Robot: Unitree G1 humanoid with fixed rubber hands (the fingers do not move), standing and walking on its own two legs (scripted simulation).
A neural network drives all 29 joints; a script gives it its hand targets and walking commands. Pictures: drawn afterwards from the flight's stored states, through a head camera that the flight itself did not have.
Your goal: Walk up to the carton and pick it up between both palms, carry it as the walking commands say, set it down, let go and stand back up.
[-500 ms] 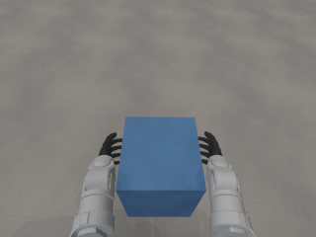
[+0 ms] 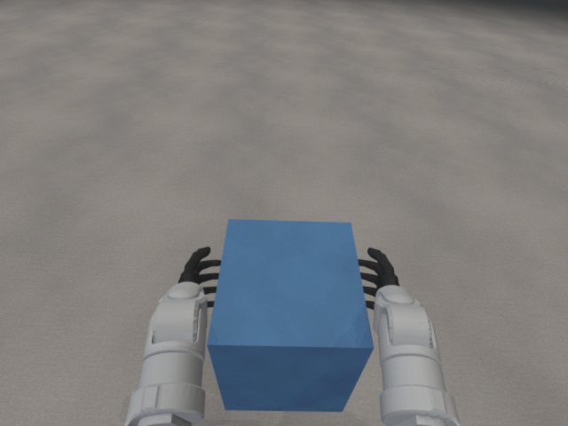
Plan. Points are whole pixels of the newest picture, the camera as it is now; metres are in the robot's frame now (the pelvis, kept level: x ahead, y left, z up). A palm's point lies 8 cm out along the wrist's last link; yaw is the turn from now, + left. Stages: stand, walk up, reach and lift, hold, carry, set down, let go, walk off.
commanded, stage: reach and lift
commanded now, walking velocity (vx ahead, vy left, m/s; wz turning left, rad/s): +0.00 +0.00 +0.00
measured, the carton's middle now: (286, 318) +0.32 +0.02 -0.03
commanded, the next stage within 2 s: hold in 1.20 s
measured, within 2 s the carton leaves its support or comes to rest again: neither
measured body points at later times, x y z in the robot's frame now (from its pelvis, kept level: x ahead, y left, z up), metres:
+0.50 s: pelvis +0.01 +0.01 +0.00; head -0.03 +0.01 +0.45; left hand +0.32 +0.15 +0.04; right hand +0.32 -0.14 +0.05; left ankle +0.02 +0.13 -0.75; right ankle +0.01 -0.12 -0.75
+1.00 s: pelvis +0.00 +0.01 +0.00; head -0.05 +0.01 +0.45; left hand +0.31 +0.15 +0.04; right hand +0.30 -0.14 +0.05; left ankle +0.02 +0.13 -0.75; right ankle +0.01 -0.12 -0.75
